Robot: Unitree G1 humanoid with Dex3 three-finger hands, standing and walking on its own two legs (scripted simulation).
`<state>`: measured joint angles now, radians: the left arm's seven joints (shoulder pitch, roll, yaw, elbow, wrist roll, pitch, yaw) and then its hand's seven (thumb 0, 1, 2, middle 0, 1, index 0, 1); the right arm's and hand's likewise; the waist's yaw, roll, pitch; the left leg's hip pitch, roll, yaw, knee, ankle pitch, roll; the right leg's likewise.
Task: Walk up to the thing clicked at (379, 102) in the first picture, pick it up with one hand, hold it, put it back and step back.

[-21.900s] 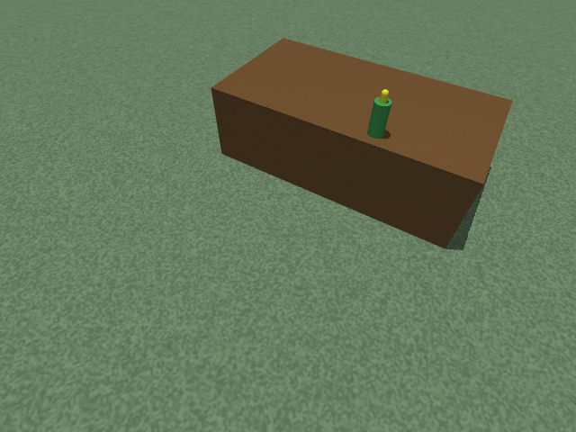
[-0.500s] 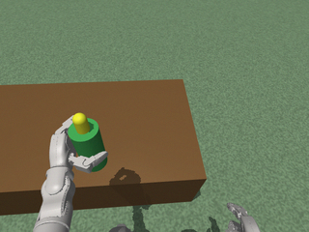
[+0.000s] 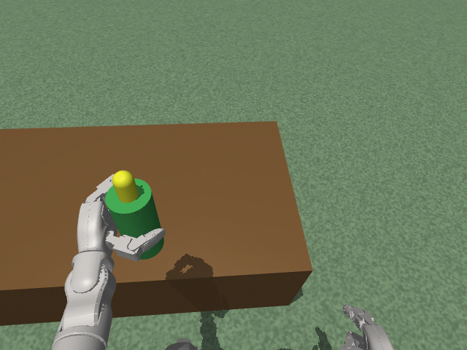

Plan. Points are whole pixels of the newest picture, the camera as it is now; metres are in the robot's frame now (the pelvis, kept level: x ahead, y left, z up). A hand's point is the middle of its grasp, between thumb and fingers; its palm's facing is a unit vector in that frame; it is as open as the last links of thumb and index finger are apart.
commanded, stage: hold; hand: left
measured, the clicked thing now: (135, 213) +0.32 +0.16 +0.07
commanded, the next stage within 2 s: crouch in 0.90 s
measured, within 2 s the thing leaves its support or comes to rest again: neither
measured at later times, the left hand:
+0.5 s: hand (133, 220) +0.32 +0.17 +0.04, palm faces +0.11 -0.99 +0.01, open 9.9 cm
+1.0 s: hand (132, 223) +0.32 +0.17 +0.04, palm faces +0.11 -0.99 +0.01, open 9.9 cm
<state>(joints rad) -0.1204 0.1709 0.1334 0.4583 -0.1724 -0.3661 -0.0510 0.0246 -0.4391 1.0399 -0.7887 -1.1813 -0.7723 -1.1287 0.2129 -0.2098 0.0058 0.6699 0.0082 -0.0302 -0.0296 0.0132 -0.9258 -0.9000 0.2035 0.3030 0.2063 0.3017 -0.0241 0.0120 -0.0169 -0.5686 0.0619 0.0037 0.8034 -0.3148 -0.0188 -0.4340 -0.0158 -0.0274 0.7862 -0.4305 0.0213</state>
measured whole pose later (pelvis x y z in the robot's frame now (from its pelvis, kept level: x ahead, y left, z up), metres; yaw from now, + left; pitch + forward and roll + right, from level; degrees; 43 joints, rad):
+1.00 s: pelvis -0.01 +0.00 +0.00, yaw +0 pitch +4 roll -2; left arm -0.11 0.18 0.13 0.46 -0.17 -0.37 -0.04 0.02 -0.44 1.04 -0.79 -1.19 -0.77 -1.13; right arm 0.22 -0.21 0.01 0.67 0.01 -0.04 -0.03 0.01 -0.93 -0.90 0.20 0.30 0.21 0.30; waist -0.03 0.01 -0.02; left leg -0.57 0.06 0.00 0.80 -0.31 -0.02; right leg -0.44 -0.02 -0.03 0.79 -0.42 0.02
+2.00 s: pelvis -0.03 +0.00 -0.14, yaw -3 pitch +28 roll -5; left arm -0.48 0.29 0.34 0.86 -0.14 -0.61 -0.12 0.02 -0.45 1.05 -0.80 -1.17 -0.78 -1.12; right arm 0.15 -0.21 0.00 0.71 -0.05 0.00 0.04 0.01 -0.91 -0.90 0.20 0.30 0.21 0.30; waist -0.08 0.02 -0.17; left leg -1.48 0.09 -0.07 1.51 -0.53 -0.02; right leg -1.31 0.02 -0.05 1.50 -0.67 0.02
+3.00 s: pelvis -0.06 +0.00 -0.25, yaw -7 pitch +33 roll -6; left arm -0.65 0.40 0.43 0.92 -0.13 -0.56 -0.15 0.02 -0.46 1.05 -0.82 -1.15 -0.80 -1.10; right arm 0.12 -0.23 0.04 0.70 -0.06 0.02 0.03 0.01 -0.92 -0.90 0.20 0.30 0.21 0.30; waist -0.10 0.00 -0.17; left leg -1.89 0.11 -0.11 1.86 -0.55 -0.03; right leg -1.72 0.05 -0.06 1.87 -0.72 0.02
